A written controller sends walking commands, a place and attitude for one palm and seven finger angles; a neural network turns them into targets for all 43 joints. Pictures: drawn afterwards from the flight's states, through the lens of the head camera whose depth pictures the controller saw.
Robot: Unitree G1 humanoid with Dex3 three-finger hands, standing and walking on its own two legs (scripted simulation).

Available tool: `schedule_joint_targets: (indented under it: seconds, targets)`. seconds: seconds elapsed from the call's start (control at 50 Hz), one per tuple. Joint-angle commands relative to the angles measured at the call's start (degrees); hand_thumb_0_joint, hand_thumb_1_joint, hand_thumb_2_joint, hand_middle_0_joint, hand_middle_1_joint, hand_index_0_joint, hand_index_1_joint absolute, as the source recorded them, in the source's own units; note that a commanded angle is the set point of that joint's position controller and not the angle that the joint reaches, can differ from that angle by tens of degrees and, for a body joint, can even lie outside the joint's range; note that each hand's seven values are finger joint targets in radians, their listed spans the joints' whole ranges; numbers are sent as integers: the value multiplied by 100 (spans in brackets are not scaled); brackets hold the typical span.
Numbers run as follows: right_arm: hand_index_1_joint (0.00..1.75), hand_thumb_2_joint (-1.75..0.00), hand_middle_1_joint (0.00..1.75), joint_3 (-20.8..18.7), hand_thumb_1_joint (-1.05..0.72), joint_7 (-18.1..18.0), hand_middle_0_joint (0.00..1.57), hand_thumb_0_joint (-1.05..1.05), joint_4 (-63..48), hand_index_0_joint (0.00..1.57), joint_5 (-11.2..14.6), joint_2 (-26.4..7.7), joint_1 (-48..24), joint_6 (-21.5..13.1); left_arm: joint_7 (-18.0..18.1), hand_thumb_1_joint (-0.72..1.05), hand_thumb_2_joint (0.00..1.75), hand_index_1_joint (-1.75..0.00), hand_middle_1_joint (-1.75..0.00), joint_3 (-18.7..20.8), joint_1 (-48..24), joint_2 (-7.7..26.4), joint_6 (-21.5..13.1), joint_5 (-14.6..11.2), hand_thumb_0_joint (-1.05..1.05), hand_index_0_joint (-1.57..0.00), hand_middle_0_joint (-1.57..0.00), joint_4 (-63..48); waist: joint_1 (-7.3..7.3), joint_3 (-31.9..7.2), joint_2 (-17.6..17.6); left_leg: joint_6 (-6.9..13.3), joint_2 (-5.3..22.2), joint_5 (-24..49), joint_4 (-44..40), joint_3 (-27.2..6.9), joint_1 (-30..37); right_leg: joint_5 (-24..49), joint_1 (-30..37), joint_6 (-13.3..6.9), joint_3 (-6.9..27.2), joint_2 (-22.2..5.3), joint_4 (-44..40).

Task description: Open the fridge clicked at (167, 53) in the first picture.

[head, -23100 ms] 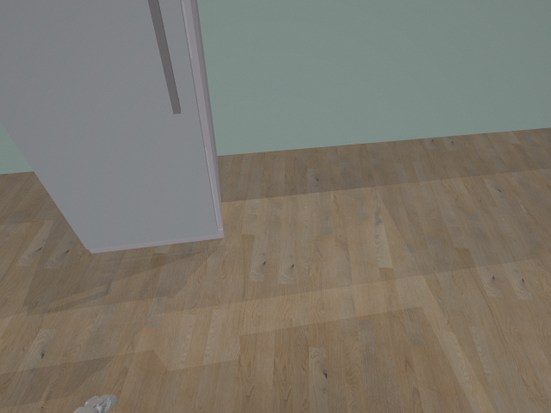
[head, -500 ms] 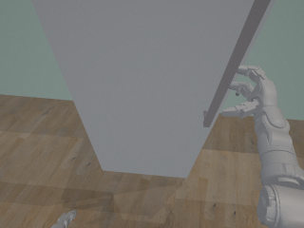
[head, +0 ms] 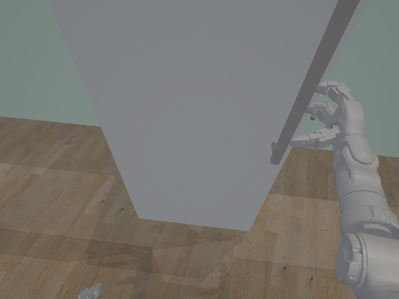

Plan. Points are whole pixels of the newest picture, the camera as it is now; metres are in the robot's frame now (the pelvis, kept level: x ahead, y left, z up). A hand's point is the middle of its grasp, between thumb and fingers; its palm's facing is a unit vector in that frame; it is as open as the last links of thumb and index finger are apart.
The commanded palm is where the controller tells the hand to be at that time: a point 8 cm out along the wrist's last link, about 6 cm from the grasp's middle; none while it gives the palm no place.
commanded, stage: slide the fingers in behind the handle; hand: right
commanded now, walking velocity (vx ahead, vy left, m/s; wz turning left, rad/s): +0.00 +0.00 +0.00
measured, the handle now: (302, 90) +0.49 -0.14 +0.18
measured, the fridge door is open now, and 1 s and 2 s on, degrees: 0 0 0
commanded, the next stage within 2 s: grip the handle and tug to test in 1.60 s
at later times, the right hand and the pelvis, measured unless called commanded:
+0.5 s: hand (302, 117) +0.45 -0.14 +0.15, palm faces -0.02 +1.00 +0.00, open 14.0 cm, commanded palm +0.42 -0.19 +0.14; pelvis +0.01 +0.00 +0.00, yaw +0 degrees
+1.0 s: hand (289, 118) +0.44 -0.11 +0.15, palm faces -0.01 +1.00 +0.00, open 14.0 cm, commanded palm +0.41 -0.16 +0.14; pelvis +0.01 +0.01 +0.01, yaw +0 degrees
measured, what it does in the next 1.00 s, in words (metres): stands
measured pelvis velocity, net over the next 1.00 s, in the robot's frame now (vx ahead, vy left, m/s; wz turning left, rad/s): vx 0.01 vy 0.01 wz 0.00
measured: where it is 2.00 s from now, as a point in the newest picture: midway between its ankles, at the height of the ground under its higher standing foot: outside the picture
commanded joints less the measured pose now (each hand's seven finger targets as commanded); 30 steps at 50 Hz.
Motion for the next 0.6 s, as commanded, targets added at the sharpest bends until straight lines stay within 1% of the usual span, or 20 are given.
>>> schedule_joint_targets:
  seconds: [0.0, 0.02, 0.04, 0.08, 0.1, 0.12, 0.14, 0.16, 0.18, 0.2, 0.26, 0.28, 0.34, 0.36, 0.38, 0.4, 0.46, 0.48, 0.52, 0.58]
  targets:
    - [120, -30, 120, -71, 50, -28, 30, 0, -1720, 30, 73, -1087, -2381, -421, 45, 90, 90, -30, -30, 319, 1, 779, -254, -36, 0, -20, -20, -774, -130, -1999, -21, 121, -140, 1345, -233, -196, 1401, 1191, 455, -76, 260, 72, -552]
    - [120, -30, 120, -29, 50, -36, 30, 0, -1836, 30, 62, -1047, -2379, -412, 38, 90, 90, -30, -30, 320, -12, 777, -262, -34, 0, -20, -20, -777, -127, -1951, -145, 125, -145, 1288, -237, -176, 1287, 1185, 528, -60, 275, 61, -554]
    - [120, -30, 120, 14, 50, -54, 30, 0, -1958, 30, 59, -988, -2340, -398, 28, 90, 90, -30, -30, 322, -23, 775, -270, -29, 0, -20, -20, -784, -136, -1938, -127, 130, -153, 1288, -240, -167, 1267, 1217, 571, -57, 293, 54, -563]
    - [120, -30, 120, -7, 50, -77, 30, 0, -1995, 30, 107, -951, -2015, -318, 25, 90, 90, -30, -30, 342, -59, 792, -258, -36, 0, -20, -20, -812, -153, -1787, 197, 125, -160, 1258, -296, -140, 1353, 1202, 496, -80, 279, 31, -583]
    - [120, -30, 120, -50, 50, -90, 30, 0, -1931, 30, 139, -944, -1938, -246, 35, 90, 90, -30, -30, 337, -98, 788, -251, -59, 0, -20, -20, -801, -153, -1653, 261, 111, -156, 1187, -327, -150, 1337, 1081, 407, -76, 271, 29, -628]
    - [120, -30, 120, 77, 50, -94, 30, 0, -2026, 30, 149, -820, -2056, -188, 40, 90, 90, -30, -30, 325, -132, 782, -254, -67, 0, -20, -20, -812, -109, -1556, 270, 102, -154, 1097, -356, -145, 1281, 977, 408, -76, 282, 31, -665]
    - [120, -30, 120, 158, 50, -114, 30, 0, -2085, 30, 149, -701, -2067, -127, 47, 90, 90, -30, -30, 327, -179, 761, -257, -73, 0, -20, -20, -820, -115, -1511, 136, 108, -147, 980, -375, -137, 1202, 888, 457, -71, 280, 34, -679]
    - [120, -30, 120, 203, 50, -148, 30, 0, -2068, 30, 144, -652, -2176, -70, 58, 90, 90, -30, -30, 323, -186, 761, -265, -73, 0, -20, -20, -800, -66, -1397, 220, 97, -149, 881, -414, -132, 1116, 796, 461, -79, 295, 32, -687]
    - [120, -30, 120, 227, 50, -190, 30, 0, -2224, 30, 120, -689, -2290, -68, 71, 90, 90, -30, -30, 327, -188, 770, -265, -62, 0, -20, -20, -801, -58, -1441, 167, 100, -133, 858, -429, -142, 1145, 828, 507, -86, 299, 27, -685]
    - [120, -30, 120, 81, 50, -248, 30, 0, -2282, 30, 85, -850, -2272, -51, 80, 90, 90, -30, -30, 324, -207, 761, -263, -63, 0, -20, -20, -786, -108, -1524, 83, 112, -134, 889, -406, -152, 1171, 883, 546, -79, 327, 34, -683]
    - [120, -30, 120, 295, 50, -343, 30, 0, -2349, 30, 41, -640, -2627, -51, 107, 90, 90, -30, -30, 289, -246, 705, -291, -45, 0, -20, -20, -738, -27, -1544, -11, 101, -128, 863, -422, -154, 1092, 852, 646, -67, 331, 53, -675]
    - [120, -30, 120, 247, 50, -380, 30, 0, -2317, 30, 18, -741, -2661, -80, 117, 90, 90, -30, -30, 302, -206, 729, -289, -35, 0, -20, -20, -718, -1, -1550, 183, 94, -128, 832, -430, -141, 1114, 868, 652, -78, 356, 27, -664]
    - [120, -30, 120, 360, 50, -420, 30, 0, -2240, 30, 9, -561, -2755, -111, 125, 90, 90, -30, -30, 275, -272, 689, -324, -33, 0, -20, -20, -697, -10, -1689, -35, 102, -125, 875, -400, -154, 1092, 874, 745, -50, 347, 65, -657]
    - [120, -30, 120, 309, 50, -424, 30, 0, -2091, 30, 14, -567, -2619, -92, 121, 90, 90, -30, -30, 270, -270, 687, -335, -27, 0, -20, -20, -682, -57, -1677, -26, 112, -123, 920, -389, -157, 1124, 901, 703, -47, 347, 74, -646]
    - [120, -30, 120, 270, 50, -434, 30, 0, -2006, 30, -1, -647, -2598, -90, 119, 90, 90, -30, -30, 274, -214, 720, -320, -10, 0, -20, -20, -670, -32, -1734, 192, 106, -119, 1012, -379, -143, 1218, 1007, 675, -59, 356, 61, -636]
    - [120, -30, 120, 177, 50, -429, 30, 0, -1923, 30, 3, -694, -2431, -73, 117, 90, 90, -30, -30, 280, -214, 712, -309, -17, 0, -20, -20, -665, -84, -1804, 228, 105, -118, 1142, -350, -147, 1291, 1096, 646, -55, 339, 65, -630]
    - [120, -30, 120, 279, 50, -405, 30, 0, -1965, 30, 3, -486, -2283, -8, 81, 90, 90, -30, -30, 287, -237, 685, -295, -13, 0, -20, -20, -724, -136, -1901, 76, 113, -114, 1454, -295, -140, 1330, 1373, 716, -32, 288, 79, -595]
    - [120, -30, 120, 257, 50, -413, 30, 0, -1952, 30, 0, -519, -2182, 5, 69, 90, 90, -30, -30, 295, -198, 704, -275, -4, 0, -20, -20, -729, -150, -1965, 214, 116, -118, 1559, -278, -128, 1439, 1488, 692, -39, 284, 69, -575]
    - [120, -30, 120, 171, 50, -424, 30, 0, -2114, 30, 28, -543, -2048, 18, 50, 90, 90, -30, -30, 309, -220, 688, -257, -8, 0, -20, -20, -762, -190, -1997, 294, 103, -117, 1797, -257, -143, 1561, 1638, 655, -49, 245, 75, -562]
    - [120, -30, 120, 469, 50, -443, 30, 0, -2454, 30, 17, -219, -2131, 19, 24, 90, 90, -30, -30, 328, -245, 653, -243, -14, 0, -20, -20, -804, -139, -1955, 196, 108, -123, 1908, -248, -119, 1523, 1831, 777, -43, 243, 58, -538]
